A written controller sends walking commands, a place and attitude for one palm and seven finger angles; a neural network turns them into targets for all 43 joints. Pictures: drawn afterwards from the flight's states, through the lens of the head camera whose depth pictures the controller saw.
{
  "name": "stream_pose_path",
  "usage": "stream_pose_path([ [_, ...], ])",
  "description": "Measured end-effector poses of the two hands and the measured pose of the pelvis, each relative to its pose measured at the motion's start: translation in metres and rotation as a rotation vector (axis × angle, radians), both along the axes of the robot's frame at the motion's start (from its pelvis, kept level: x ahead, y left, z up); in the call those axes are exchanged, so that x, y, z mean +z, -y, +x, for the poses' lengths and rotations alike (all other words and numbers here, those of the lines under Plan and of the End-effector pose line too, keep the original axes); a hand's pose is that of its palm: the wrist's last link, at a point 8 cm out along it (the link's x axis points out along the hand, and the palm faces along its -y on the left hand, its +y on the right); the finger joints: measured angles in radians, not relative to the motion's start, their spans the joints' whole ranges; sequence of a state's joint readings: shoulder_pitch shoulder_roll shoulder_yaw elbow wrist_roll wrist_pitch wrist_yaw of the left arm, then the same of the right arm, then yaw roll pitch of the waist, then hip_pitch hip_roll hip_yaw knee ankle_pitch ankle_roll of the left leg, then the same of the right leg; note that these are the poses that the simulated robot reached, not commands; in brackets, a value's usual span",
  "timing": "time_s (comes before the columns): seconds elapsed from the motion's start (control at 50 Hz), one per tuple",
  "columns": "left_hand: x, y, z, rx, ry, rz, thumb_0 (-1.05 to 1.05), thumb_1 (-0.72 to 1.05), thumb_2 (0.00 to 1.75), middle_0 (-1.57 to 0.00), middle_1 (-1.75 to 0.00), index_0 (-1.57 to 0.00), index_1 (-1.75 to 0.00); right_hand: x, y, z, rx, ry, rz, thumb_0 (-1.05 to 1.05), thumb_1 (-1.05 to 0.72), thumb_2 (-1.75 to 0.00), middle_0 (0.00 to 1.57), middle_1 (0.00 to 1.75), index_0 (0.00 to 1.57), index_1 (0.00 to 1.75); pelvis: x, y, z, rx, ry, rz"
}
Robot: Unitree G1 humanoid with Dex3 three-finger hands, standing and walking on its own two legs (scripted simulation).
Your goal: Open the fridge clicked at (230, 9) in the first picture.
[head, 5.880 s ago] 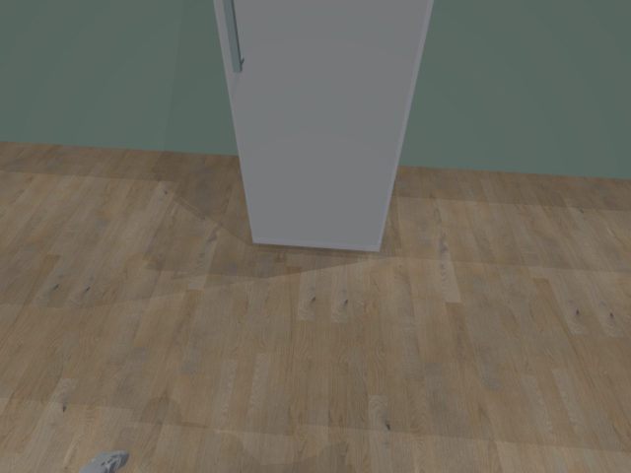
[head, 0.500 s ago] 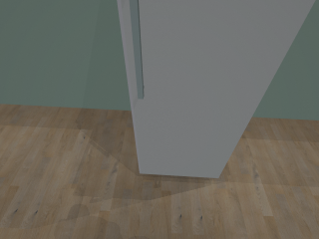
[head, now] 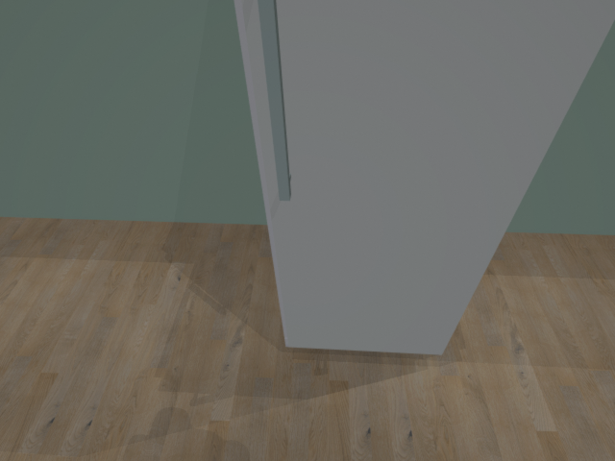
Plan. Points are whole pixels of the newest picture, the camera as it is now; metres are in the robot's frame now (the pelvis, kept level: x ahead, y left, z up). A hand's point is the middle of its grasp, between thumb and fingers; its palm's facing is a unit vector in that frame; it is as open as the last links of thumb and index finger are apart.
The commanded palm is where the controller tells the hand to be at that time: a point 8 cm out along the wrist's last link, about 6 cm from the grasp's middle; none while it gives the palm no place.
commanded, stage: look again from close up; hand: left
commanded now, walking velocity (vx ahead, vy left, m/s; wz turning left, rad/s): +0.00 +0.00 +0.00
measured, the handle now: (277, 86) +0.57 +0.07 +0.23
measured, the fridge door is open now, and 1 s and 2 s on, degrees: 0 0 0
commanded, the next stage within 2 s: shuffle to correct the standing spot in 1.00 s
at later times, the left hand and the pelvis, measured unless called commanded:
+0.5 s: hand out of the picture +0.02 +0.16 -0.17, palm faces +0.01 -0.98 -0.18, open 7.3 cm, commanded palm none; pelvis +0.02 -0.01 +0.00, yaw -1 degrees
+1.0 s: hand out of the picture +0.01 +0.15 -0.17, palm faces +0.01 -0.98 -0.18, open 7.3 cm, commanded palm none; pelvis +0.02 -0.01 +0.01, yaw -1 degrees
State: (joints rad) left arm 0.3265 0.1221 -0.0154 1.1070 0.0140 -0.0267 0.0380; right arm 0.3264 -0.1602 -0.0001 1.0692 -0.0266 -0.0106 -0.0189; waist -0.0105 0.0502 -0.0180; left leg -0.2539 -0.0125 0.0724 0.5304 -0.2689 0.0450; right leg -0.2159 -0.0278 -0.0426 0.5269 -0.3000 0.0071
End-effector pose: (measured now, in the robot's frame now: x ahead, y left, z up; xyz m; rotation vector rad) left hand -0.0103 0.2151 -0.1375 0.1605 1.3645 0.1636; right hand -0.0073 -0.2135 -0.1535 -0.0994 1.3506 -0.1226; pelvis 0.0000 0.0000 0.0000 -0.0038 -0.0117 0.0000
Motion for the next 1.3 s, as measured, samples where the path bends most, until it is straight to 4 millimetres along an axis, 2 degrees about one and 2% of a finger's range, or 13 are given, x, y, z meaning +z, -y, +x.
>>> stream_pose_path([
  [0.12, 0.004, -0.010, 0.020, -0.011, 0.033, 0.019, 0.00, 0.91, 0.89, -0.20, -0.30, -0.20, -0.30, 0.003, 0.003, 0.013, 0.006, 0.020, -0.011, 0.02, -0.94, -0.89, 0.20, 0.30, 0.20, 0.30, 0.002, -0.002, 0.007, -0.008, -0.002, 0.011],
  [0.28, 0.001, -0.006, 0.031, -0.020, 0.031, 0.002, 0.00, 0.91, 0.89, -0.20, -0.30, -0.20, -0.30, 0.009, 0.008, 0.020, 0.011, 0.009, -0.030, 0.01, -0.93, -0.89, 0.20, 0.30, 0.20, 0.30, 0.004, 0.001, 0.013, -0.011, -0.004, 0.012],
  [0.76, -0.004, 0.009, 0.018, -0.006, -0.039, -0.034, 0.00, 0.91, 0.89, -0.20, -0.30, -0.20, -0.30, 0.014, 0.017, 0.028, 0.005, -0.025, -0.048, 0.01, -0.92, -0.89, 0.20, 0.30, 0.20, 0.30, 0.006, 0.009, 0.020, -0.014, -0.002, 0.009],
  [1.16, -0.002, 0.015, 0.017, 0.000, -0.038, -0.033, 0.00, 0.91, 0.89, -0.20, -0.30, -0.20, -0.30, 0.013, 0.017, 0.018, 0.003, -0.053, -0.033, 0.01, -0.92, -0.89, 0.20, 0.30, 0.20, 0.30, 0.006, 0.015, 0.019, -0.010, -0.005, 0.011],
  [1.3, -0.007, 0.023, 0.012, 0.006, -0.079, -0.045, 0.00, 0.91, 0.89, -0.20, -0.30, -0.20, -0.30, 0.008, 0.019, 0.015, -0.021, -0.079, -0.016, 0.01, -0.92, -0.89, 0.20, 0.30, 0.20, 0.30, 0.001, 0.023, 0.031, -0.014, -0.016, 0.023],
])
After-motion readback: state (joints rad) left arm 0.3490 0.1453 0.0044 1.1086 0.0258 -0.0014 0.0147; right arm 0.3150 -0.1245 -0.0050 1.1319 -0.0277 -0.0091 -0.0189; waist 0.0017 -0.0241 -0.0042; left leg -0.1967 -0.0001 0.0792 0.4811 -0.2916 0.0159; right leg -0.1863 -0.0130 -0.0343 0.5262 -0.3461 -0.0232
